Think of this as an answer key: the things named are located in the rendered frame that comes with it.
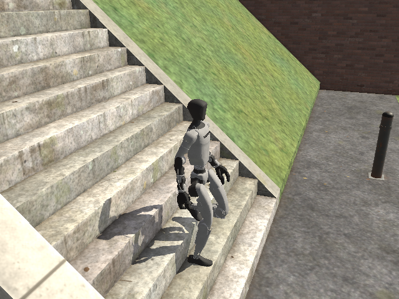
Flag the stairs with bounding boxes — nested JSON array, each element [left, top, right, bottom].
[[0, 0, 277, 299]]

